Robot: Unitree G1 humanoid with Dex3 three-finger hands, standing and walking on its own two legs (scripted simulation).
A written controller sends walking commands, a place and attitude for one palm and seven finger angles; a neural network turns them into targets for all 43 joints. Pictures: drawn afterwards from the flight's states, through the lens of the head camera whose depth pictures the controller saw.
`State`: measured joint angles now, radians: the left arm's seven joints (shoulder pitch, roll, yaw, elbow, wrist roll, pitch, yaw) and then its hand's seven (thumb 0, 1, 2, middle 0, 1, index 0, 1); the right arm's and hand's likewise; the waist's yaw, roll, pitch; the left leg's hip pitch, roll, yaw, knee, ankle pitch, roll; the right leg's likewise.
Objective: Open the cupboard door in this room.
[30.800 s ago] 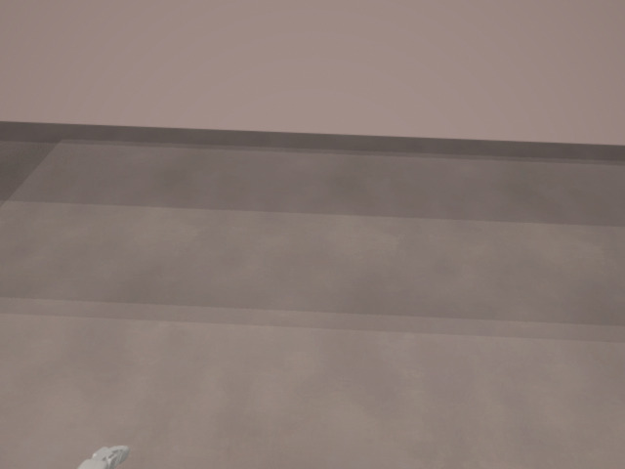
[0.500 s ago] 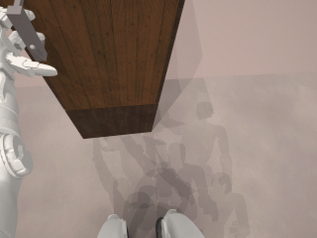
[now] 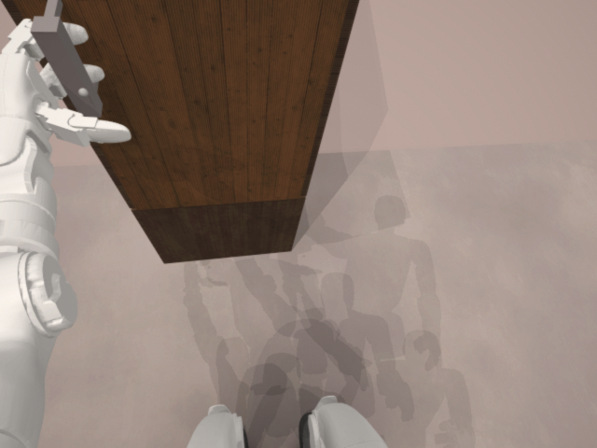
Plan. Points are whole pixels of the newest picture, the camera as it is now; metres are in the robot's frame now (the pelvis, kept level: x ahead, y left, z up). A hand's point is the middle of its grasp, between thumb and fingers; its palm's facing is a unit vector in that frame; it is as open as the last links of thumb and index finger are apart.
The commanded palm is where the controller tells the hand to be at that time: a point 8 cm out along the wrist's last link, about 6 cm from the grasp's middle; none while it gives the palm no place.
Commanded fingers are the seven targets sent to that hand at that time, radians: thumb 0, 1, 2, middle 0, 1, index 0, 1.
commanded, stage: close the thumb around the handle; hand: left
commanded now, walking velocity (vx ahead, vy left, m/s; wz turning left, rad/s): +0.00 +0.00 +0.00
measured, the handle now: (73, 60) +0.58 +0.22 +0.11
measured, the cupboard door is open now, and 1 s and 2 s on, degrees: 0 4 47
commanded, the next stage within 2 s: pull the door open along its arc in 0.58 s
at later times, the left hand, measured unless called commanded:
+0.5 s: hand (89, 92) +0.53 +0.20 +0.11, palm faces +0.01 -1.00 -0.01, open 5.8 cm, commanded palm +0.51 +0.25 +0.10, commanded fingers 0.00 0.90 0.90 -0.40 -1.35 -0.40 -1.35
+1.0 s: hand (93, 107) +0.51 +0.19 +0.11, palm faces +0.02 -1.00 -0.01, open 5.9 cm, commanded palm +0.46 +0.24 +0.10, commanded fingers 0.00 0.90 0.90 -0.40 -1.35 -0.40 -1.35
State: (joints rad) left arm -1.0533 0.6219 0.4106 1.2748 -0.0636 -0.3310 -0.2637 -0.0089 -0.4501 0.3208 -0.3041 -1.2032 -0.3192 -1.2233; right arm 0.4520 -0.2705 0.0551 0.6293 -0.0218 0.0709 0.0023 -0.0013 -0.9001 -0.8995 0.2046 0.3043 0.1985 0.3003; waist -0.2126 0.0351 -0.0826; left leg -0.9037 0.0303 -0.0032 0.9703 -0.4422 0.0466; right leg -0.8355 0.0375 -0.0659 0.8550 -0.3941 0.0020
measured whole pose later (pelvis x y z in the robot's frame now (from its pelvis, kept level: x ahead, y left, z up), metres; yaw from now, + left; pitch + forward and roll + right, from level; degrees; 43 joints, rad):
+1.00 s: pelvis +0.01 -0.01 +0.01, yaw -2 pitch +19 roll -3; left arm -0.85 0.55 0.44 1.11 -0.11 -0.33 -0.28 0.00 0.70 0.77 -0.36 -1.35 -0.36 -1.35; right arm 0.46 -0.28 0.04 0.59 0.00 0.09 0.01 0.00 -0.90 -0.90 0.20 0.30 0.20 0.30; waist -0.18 0.04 -0.11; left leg -0.82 0.05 0.03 0.92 -0.44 0.04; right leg -0.78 0.05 -0.03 0.83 -0.39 -0.01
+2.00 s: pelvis -0.01 -0.06 +0.02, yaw +4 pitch +5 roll +1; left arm -0.10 -0.09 -0.15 0.24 0.07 -0.13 0.59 -0.01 0.60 0.75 -0.37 -1.33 -0.35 -1.33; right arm 0.17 -0.20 0.01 0.61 -0.06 0.07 -0.02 0.01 -0.90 -0.90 0.20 0.30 0.20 0.30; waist -0.01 0.04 -0.08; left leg -0.50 0.01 -0.04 0.77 -0.37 -0.03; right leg -0.48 0.02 -0.10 0.78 -0.41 -0.07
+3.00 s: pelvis -0.02 -0.02 +0.02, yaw +3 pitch +3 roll -1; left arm -0.12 0.08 -0.20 0.29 -0.10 -0.21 0.03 -0.01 -0.50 0.30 -0.24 -0.37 -0.18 -0.39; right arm 0.23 -0.21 0.04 0.57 0.01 0.03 -0.05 0.01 -0.90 -0.90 0.20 0.30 0.20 0.30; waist -0.01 0.05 -0.06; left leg -0.49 -0.02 -0.01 0.81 -0.37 0.02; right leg -0.46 -0.01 -0.07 0.79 -0.38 -0.02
